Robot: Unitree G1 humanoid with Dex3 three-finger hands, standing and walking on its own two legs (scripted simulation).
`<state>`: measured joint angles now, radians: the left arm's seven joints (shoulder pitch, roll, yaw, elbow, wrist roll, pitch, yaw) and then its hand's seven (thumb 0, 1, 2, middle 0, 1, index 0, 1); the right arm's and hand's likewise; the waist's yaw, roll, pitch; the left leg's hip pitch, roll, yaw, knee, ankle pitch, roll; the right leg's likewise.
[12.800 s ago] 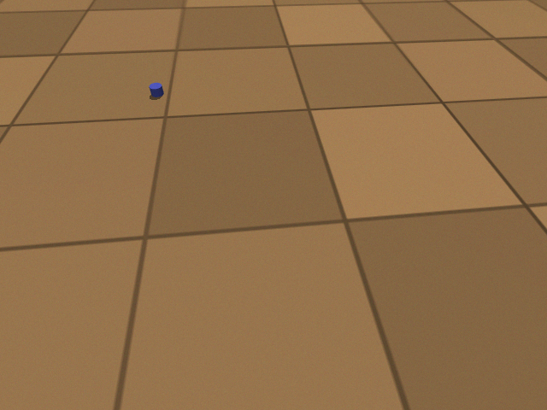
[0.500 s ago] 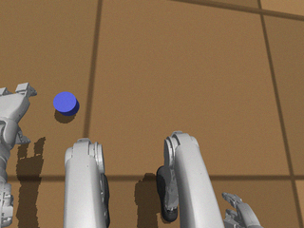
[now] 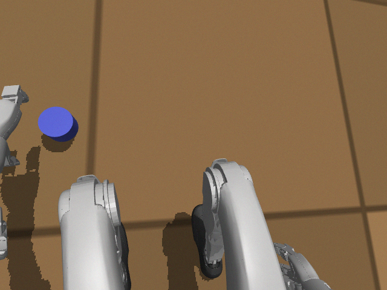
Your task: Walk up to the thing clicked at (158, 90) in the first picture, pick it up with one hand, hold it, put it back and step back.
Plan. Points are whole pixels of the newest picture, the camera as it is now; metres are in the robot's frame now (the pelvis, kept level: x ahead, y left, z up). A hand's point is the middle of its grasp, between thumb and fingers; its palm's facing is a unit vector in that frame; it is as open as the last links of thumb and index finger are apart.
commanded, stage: rise first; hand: left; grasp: from above
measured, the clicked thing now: (59, 124) +0.49 +0.28 -0.31
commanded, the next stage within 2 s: approach in 1.94 s
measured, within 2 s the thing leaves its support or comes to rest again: neither
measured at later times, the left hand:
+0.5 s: hand (14, 130) +0.44 +0.32 -0.18, palm faces -0.44 -0.07 -0.89, open 14.1 cm
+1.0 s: hand (18, 127) +0.45 +0.32 -0.19, palm faces -0.44 -0.07 -0.89, open 14.1 cm
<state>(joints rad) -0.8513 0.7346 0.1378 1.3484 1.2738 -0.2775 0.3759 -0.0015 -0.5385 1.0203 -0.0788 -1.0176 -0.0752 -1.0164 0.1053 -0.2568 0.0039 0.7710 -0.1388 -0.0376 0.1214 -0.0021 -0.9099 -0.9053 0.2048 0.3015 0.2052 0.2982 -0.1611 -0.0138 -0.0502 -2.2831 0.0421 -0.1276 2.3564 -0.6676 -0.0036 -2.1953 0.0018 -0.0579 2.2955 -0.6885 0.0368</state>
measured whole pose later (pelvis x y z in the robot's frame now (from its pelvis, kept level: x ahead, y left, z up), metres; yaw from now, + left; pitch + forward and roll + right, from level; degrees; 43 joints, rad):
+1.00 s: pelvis +0.00 +0.00 -0.02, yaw -2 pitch +33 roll -9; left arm -0.91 0.82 0.16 1.45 1.29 -0.27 0.42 0.00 -0.55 1.04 -0.10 -1.03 -0.08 -1.04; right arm 0.13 -0.27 0.06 0.76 -0.17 -0.04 0.14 0.00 -0.91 -0.90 0.20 0.30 0.20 0.30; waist -0.22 -0.03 -0.01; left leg -2.34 0.04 -0.16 2.44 -0.68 -0.01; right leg -2.24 0.01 -0.08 2.36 -0.69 0.04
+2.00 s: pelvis +0.00 +0.00 -0.02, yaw -2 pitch +32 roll -9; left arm -0.93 0.83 0.14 1.45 1.29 -0.27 0.38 0.00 -0.50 1.00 -0.17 -0.95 -0.14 -0.98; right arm 0.13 -0.28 0.08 0.75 -0.16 -0.04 0.15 0.00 -0.91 -0.90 0.20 0.30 0.20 0.30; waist -0.23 -0.02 -0.01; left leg -2.34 0.03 -0.17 2.43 -0.67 -0.01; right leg -2.23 0.01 -0.09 2.34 -0.68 0.04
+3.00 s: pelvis +0.00 +0.00 -0.04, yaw -4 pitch +29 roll -11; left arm -0.97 0.85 0.10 1.58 1.33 -0.33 0.51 0.00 -0.55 1.01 -0.08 -1.00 -0.07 -1.00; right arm 0.11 -0.30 0.14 0.73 -0.21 -0.11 0.19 0.00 -0.91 -0.90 0.20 0.30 0.20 0.30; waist -0.29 -0.09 0.07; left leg -2.35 0.03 -0.21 2.51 -0.69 -0.02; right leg -2.23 0.02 -0.11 2.39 -0.69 0.05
